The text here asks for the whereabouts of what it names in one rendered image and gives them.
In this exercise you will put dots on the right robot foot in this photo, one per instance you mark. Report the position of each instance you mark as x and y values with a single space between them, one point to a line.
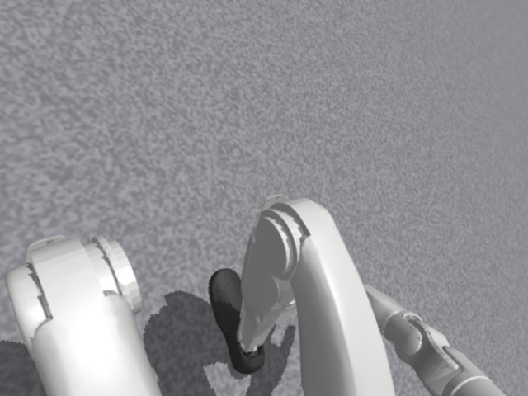
226 300

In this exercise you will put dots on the right robot hand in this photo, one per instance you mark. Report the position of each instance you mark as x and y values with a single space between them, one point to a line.
384 307

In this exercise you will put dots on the right robot arm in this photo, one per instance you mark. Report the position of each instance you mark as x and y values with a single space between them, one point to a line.
443 370

